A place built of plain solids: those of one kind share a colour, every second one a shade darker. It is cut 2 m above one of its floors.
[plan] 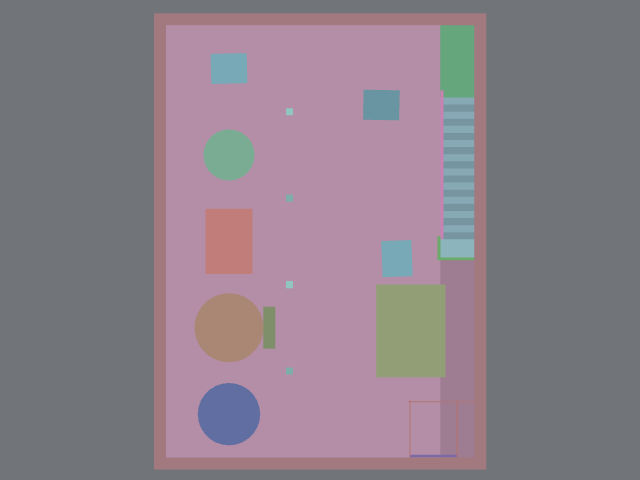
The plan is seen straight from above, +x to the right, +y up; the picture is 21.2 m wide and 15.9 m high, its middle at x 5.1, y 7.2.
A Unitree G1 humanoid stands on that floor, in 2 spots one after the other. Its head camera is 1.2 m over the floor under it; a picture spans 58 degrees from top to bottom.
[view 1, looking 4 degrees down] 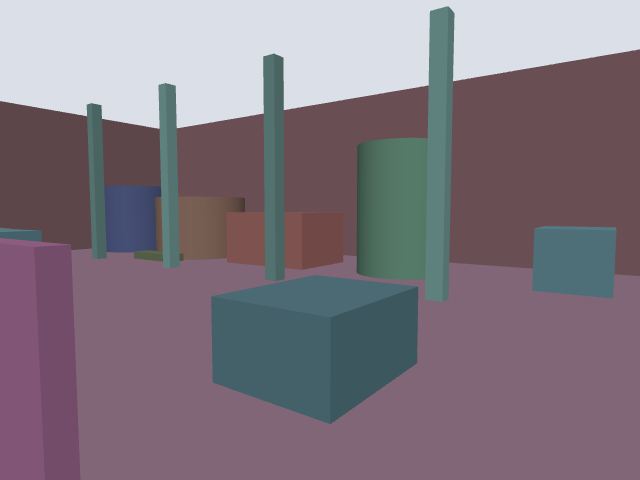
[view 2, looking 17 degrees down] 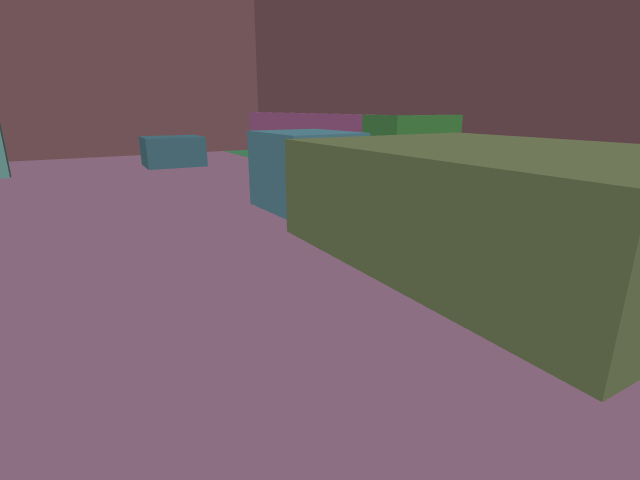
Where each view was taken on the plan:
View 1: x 9.70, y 13.46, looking -145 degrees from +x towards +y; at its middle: hop_back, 9.14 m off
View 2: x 5.14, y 1.90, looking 60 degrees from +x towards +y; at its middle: cooler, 3.81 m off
